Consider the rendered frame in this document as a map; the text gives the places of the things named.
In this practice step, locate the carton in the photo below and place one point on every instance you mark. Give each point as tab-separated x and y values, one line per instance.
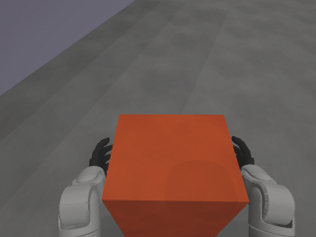
173	176

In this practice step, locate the robot right forearm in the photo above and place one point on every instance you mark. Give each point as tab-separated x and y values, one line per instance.
271	206

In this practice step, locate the robot left forearm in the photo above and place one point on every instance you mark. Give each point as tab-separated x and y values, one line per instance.
79	206

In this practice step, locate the robot left hand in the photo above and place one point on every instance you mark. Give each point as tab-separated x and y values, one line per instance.
98	156

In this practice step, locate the robot right hand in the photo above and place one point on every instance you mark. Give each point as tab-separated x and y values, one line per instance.
243	154

